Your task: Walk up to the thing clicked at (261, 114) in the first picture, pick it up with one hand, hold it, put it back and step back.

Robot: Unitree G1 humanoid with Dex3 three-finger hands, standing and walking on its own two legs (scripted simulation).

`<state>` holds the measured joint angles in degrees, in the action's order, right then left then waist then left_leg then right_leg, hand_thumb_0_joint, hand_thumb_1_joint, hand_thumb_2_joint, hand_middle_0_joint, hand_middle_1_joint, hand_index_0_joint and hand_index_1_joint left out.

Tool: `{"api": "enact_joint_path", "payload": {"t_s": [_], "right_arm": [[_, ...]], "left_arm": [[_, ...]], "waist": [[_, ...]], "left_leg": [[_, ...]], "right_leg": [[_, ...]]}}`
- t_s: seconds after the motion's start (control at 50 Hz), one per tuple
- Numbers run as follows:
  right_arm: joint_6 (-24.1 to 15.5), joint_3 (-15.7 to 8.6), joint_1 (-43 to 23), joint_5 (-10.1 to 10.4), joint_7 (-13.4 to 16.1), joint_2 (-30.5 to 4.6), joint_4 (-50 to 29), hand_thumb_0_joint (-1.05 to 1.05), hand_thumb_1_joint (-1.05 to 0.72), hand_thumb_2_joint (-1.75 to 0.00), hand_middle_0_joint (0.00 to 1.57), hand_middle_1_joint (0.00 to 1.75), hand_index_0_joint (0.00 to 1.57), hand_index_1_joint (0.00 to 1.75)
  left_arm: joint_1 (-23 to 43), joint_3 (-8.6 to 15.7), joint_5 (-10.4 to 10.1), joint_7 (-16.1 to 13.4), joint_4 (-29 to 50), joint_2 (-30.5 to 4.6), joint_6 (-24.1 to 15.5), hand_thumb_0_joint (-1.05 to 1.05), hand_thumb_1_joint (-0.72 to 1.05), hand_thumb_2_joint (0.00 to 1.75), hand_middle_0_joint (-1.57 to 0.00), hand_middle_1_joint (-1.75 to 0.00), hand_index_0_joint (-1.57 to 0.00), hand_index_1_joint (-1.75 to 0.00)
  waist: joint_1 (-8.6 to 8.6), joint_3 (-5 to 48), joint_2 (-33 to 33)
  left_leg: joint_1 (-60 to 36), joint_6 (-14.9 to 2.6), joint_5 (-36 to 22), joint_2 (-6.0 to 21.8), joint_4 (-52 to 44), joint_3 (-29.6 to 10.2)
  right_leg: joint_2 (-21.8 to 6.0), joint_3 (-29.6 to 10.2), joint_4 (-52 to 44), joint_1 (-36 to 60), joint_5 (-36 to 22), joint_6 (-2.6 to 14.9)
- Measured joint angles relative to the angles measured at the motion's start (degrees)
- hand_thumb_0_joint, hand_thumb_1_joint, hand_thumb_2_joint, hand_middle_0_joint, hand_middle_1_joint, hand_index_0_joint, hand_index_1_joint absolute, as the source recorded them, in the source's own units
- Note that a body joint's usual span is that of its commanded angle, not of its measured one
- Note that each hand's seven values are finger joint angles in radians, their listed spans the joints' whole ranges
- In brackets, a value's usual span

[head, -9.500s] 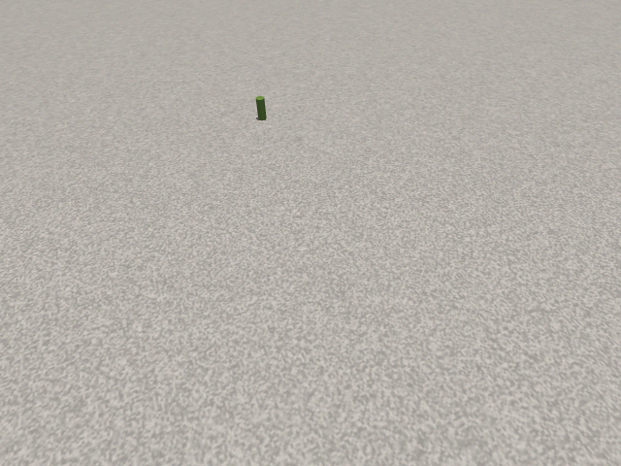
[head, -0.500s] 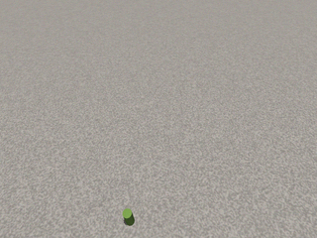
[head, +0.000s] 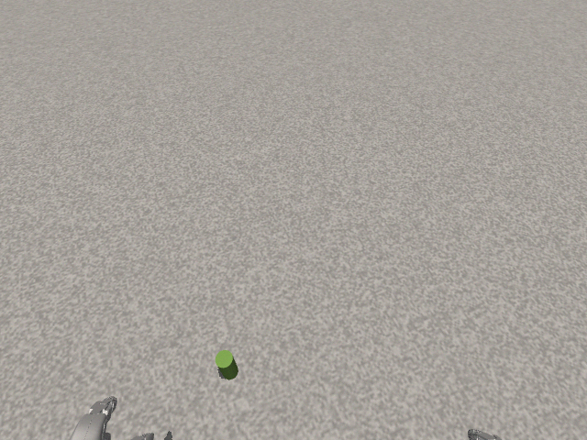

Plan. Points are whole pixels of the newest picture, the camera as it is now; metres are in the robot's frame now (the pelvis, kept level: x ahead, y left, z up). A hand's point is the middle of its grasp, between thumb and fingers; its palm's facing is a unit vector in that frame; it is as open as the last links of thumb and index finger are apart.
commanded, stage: go down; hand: left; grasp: from the side
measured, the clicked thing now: (227, 365) +0.42 +0.22 -0.70
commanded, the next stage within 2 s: none
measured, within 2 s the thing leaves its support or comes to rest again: neither
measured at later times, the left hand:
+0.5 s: hand out of the picture +0.16 +0.28 -0.18, palm faces +0.09 -0.94 -0.32, open 17.1 cm
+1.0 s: hand (114, 425) +0.21 +0.33 -0.25, palm faces +0.16 -0.96 -0.25, open 17.5 cm
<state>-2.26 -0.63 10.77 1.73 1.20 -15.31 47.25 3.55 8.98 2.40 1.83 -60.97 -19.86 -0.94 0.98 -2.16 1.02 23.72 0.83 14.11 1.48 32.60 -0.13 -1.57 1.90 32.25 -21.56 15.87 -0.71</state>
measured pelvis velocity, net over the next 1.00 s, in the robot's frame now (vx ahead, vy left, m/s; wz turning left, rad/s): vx -0.02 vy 0.00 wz -0.02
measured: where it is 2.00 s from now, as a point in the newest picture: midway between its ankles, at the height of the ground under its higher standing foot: outside the picture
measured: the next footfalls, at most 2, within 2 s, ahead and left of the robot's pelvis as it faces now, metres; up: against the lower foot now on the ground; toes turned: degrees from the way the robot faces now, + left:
none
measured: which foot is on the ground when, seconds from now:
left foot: down 0.00-1.00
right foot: down 0.00-1.00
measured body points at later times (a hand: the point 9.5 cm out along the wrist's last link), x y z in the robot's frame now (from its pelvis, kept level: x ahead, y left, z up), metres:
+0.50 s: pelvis +0.00 +0.01 -0.06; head +0.09 +0.02 +0.38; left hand +0.15 +0.33 -0.16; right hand +0.17 -0.25 -0.15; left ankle +0.02 +0.13 -0.73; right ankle +0.00 -0.13 -0.73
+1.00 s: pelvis -0.02 +0.00 -0.17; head +0.12 +0.03 +0.26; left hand +0.19 +0.38 -0.23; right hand +0.16 -0.26 -0.26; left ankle +0.02 +0.13 -0.73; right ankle +0.00 -0.13 -0.73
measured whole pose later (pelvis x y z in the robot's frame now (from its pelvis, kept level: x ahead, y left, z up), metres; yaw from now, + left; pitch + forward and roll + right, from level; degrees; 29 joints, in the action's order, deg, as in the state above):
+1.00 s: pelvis -0.02 +0.00 -0.17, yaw -1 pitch +27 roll -3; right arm -11.8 -0.9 8.8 -0.6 2.6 -16.4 33.1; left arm -2.2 27.4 -5.3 18.1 -37.1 -27.2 -8.8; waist 0.7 9.4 1.2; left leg 79.6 0.8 35.3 2.2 88.0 -2.8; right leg -1.3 2.3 86.5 -76.0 37.1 -0.9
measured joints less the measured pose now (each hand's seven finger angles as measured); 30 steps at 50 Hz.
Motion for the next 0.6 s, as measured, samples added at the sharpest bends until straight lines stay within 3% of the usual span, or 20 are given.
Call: {"api": "enact_joint_path", "payload": {"t_s": [0.1, 0.2, 0.32, 0.44, 0.6], "right_arm": [[0.5, -0.4, 2.9, -0.1, -0.4, 1.3, -3.9, 0.01, -0.97, -0.91, 0.2, 0.3, 0.21, 0.3], [-0.1, -0.8, 4.0, 0.0, -0.6, 0.9, -7.4, 0.01, -0.95, -0.9, 0.2, 0.3, 0.21, 0.3], [-2.1, -1.4, 3.6, -0.1, 0.4, 0.6, -10.7, 0.01, -0.92, -0.9, 0.2, 0.3, 0.21, 0.3], [-3.8, -0.8, 1.7, -0.3, 1.7, 1.2, -12.9, 0.01, -0.91, -0.89, 0.2, 0.3, 0.21, 0.3], [-6.3, 0.1, 0.5, -1.1, 2.8, 1.6, -14.9, 0.01, -0.9, -0.89, 0.2, 0.3, 0.21, 0.3]], "left_arm": [[-1.5, 2.7, 1.1, 0.7, 4.6, -0.4, 2.8, 0.01, 0.27, 0.33, -0.06, -0.11, -0.07, -0.1], [-5.4, 4.4, 0.6, 1.7, 9.5, -0.5, 5.3, 0.01, -0.01, 0.22, -0.05, -0.12, -0.06, -0.11], [-11.3, 4.9, -0.2, 2.8, 20.1, 0.2, 7.2, 0.0, -0.28, 0.14, -0.06, -0.12, -0.07, -0.12], [-15.0, 5.2, -0.6, 3.0, 28.1, 0.5, 10.2, 0.0, -0.45, 0.07, -0.07, -0.1, -0.08, -0.1], [-17.1, 8.0, -1.9, 4.4, 31.6, -0.9, 11.4, 0.0, -0.53, 0.03, -0.08, -0.08, -0.09, -0.08]], "waist": [[0.78, 2.6, -0.1], [1.21, 4.8, -0.9], [0.46, 6.1, -1.2], [0.21, 6.9, -1.1], [0.5, 8.3, -0.6]], "left_leg": [[5.4, -0.02, 3.1, 0.4, 6.2, 0.4], [12.3, -0.29, 6.9, 0.6, 14.1, 0.4], [19.1, -0.45, 10.6, 0.5, 22.2, 0.0], [22.7, -0.36, 12.6, 0.7, 26.4, -0.6], [27.2, -0.05, 14.8, 0.9, 31.0, -1.6]], "right_leg": [[0.3, -0.5, 5.7, -5.3, 2.6, -0.01], [0.4, -0.9, 13.1, -12.0, 6.1, -0.32], [0.2, -0.8, 21.1, -18.7, 9.8, -0.56], [0.3, -0.3, 24.9, -21.9, 11.8, -0.49], [0.6, 0.5, 29.2, -25.9, 14.1, -0.22]]}}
